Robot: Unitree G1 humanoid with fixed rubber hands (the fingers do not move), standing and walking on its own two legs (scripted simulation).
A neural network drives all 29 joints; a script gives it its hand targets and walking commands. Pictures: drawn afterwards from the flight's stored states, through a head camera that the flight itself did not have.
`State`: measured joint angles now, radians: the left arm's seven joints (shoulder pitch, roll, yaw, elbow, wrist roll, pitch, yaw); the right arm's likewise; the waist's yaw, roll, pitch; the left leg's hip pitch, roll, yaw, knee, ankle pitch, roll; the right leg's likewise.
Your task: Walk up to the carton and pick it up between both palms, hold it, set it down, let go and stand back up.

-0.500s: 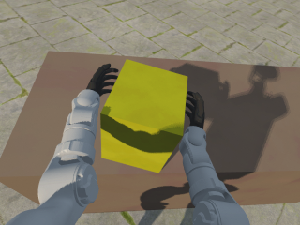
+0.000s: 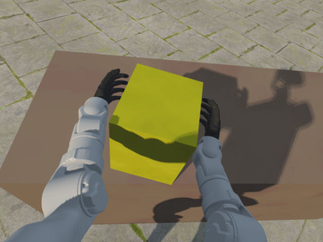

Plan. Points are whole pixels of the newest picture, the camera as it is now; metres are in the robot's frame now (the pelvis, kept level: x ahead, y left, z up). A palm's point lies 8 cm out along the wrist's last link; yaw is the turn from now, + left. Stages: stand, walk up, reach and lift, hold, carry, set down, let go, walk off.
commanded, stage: set down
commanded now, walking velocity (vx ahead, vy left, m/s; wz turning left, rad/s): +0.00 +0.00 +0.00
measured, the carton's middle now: (155, 126) +0.42 +0.00 +0.00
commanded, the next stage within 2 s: none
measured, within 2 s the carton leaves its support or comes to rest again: rests again in 0.20 s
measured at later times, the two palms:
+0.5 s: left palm (99, 103) +0.44 +0.14 +0.08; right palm (207, 131) +0.37 -0.13 +0.06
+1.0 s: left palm (99, 103) +0.44 +0.14 +0.08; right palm (207, 131) +0.37 -0.13 +0.06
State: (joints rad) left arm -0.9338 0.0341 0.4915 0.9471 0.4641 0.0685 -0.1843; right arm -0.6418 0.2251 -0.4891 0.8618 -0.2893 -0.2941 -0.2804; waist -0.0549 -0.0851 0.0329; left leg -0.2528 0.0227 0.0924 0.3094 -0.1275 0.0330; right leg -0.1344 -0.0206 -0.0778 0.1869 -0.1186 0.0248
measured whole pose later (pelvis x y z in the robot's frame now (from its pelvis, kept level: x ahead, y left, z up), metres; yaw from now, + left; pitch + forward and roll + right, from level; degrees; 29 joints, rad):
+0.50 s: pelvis +0.00 +0.00 +0.00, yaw +0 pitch +4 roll -1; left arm -0.89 0.02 0.53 0.92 0.50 0.01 -0.19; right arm -0.66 0.24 -0.56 0.89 -0.36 -0.36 -0.25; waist -0.05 -0.08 0.04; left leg -0.26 0.02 0.09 0.32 -0.14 0.04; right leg -0.15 -0.03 -0.09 0.21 -0.13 0.03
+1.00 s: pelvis +0.00 +0.00 +0.00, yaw +0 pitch +4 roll -1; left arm -0.89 0.00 0.58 0.90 0.54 0.01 -0.22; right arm -0.66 0.26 -0.60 0.87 -0.42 -0.37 -0.24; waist -0.05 -0.08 0.06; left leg -0.25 0.02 0.10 0.31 -0.13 0.04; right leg -0.14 -0.03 -0.08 0.22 -0.14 0.03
